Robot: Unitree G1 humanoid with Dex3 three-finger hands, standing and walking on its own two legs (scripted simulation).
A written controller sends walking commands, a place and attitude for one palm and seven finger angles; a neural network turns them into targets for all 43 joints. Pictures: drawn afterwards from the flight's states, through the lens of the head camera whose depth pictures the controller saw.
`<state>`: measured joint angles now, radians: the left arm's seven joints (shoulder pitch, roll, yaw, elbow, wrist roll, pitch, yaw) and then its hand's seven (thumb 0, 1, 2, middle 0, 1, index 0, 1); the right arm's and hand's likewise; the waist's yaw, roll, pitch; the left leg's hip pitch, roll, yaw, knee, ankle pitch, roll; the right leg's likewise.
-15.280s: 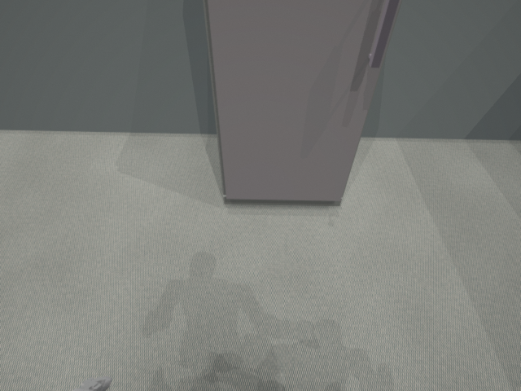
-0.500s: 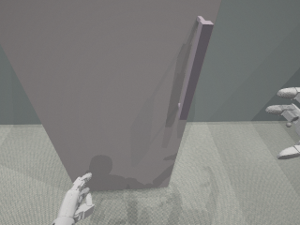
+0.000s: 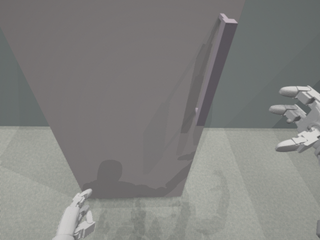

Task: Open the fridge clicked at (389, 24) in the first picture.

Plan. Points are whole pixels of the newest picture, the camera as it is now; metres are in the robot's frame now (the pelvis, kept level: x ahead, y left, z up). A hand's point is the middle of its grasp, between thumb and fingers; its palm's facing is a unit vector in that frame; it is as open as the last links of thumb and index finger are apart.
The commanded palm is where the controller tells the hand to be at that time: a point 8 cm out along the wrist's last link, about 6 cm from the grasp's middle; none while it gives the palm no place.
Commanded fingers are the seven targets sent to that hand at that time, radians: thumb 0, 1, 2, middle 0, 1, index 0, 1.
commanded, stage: move the hooked fingers beside the handle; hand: right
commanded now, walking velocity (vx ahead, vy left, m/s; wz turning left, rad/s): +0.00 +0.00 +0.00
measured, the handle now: (209, 77) +0.50 -0.12 +0.19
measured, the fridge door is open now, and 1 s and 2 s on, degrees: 0 0 0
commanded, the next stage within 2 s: none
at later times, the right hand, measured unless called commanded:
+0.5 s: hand (264, 103) +0.38 -0.22 +0.20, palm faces +0.00 +1.00 -0.03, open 14.0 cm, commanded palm +0.36 -0.27 +0.20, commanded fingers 0.00 0.50 -0.30 0.30 1.20 0.30 1.20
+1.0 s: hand (247, 92) +0.43 -0.20 +0.20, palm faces -0.02 +1.00 -0.01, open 14.0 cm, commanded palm +0.41 -0.24 +0.20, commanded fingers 0.00 0.50 -0.30 0.30 1.20 0.30 1.20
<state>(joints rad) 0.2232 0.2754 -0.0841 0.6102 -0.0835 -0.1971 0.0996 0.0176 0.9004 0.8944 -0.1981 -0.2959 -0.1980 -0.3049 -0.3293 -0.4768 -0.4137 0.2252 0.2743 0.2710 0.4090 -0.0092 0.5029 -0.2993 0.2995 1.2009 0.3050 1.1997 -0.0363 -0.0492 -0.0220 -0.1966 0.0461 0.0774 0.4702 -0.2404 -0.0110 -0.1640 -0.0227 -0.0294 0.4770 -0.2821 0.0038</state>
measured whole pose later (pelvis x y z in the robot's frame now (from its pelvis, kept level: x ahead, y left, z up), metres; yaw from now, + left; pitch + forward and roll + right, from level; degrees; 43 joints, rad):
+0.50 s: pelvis +0.01 +0.01 +0.00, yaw +1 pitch +0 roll +0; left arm 0.25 0.29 -0.06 0.62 -0.08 -0.16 0.10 0.02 0.90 0.89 -0.20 -0.30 -0.20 -0.30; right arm -0.50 -0.46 -0.39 0.44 0.24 0.20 0.38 -0.01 0.50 -0.30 0.30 1.20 0.30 1.20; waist 0.00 -0.04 -0.03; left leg -0.23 0.03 0.07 0.48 -0.25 0.00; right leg -0.19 -0.04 -0.04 0.47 -0.29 0.02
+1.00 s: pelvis +0.00 +0.00 +0.00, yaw +1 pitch +1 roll +0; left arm 0.28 0.27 -0.06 0.65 -0.08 -0.12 0.10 0.02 0.90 0.89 -0.20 -0.30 -0.20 -0.30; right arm -0.71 -0.44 -0.30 0.68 0.19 0.15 0.29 -0.01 0.50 -0.30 0.30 1.20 0.30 1.20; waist 0.02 -0.03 -0.03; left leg -0.26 0.04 0.06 0.47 -0.23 -0.01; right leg -0.22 -0.03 -0.04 0.48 -0.28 0.01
